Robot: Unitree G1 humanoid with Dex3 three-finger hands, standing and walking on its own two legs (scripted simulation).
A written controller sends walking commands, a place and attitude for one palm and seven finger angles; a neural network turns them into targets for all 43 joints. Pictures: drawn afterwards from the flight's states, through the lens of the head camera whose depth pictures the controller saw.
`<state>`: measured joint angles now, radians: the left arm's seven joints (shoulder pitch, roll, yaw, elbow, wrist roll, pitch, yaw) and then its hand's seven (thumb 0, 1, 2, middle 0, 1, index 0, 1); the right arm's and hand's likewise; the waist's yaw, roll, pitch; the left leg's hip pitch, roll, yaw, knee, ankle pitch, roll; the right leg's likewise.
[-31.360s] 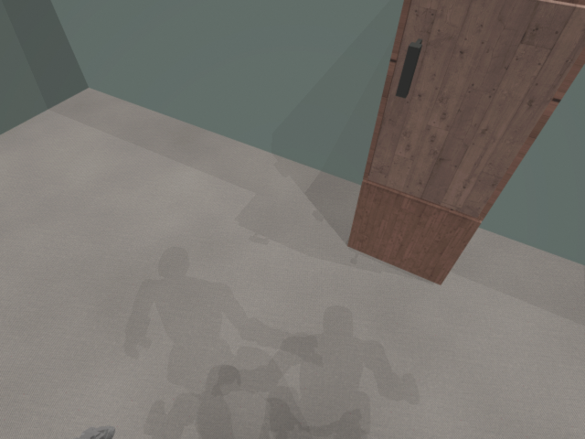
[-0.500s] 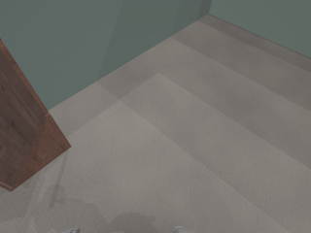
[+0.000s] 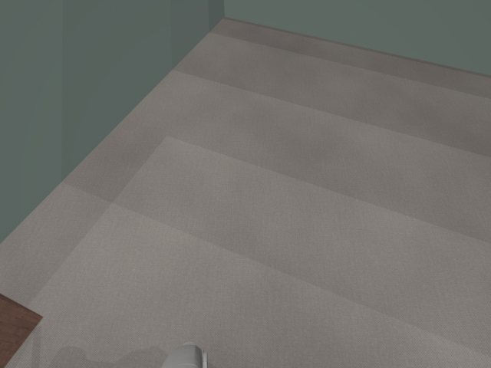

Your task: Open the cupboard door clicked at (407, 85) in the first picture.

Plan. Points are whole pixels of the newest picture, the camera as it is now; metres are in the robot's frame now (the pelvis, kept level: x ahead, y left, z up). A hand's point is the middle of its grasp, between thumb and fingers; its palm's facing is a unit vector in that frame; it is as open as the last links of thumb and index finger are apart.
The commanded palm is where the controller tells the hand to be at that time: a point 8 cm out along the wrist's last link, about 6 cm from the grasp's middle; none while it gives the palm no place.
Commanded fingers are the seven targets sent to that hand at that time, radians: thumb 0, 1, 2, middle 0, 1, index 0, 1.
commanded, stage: walk to a spot facing it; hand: left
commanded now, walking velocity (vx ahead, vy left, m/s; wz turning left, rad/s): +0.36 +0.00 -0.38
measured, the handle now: out of the picture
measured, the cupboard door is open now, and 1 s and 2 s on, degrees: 42 42 42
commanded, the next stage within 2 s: turn to face it in 0.86 s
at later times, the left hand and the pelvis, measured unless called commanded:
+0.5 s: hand (206, 233) +0.41 +0.11 -0.16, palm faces -0.27 -0.94 -0.21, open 7.4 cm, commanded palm none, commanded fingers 0.00 0.90 0.90 -0.20 -0.30 -0.20 -0.30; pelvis +0.23 -0.04 -0.02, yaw -13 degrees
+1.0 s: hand (221, 210) +0.49 +0.08 -0.19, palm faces -0.23 -0.96 -0.15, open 7.3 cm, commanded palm none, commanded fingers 0.00 0.90 0.90 -0.20 -0.30 -0.20 -0.30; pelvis +0.48 -0.10 -0.02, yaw -18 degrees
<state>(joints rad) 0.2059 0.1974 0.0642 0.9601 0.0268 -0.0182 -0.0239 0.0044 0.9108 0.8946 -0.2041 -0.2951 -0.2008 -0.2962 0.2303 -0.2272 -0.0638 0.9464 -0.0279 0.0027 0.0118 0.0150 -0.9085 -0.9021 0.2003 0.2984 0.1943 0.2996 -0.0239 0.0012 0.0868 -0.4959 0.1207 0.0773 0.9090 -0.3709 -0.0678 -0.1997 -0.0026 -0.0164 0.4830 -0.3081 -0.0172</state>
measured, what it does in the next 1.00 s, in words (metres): walks ahead, turning right: left foot, then right foot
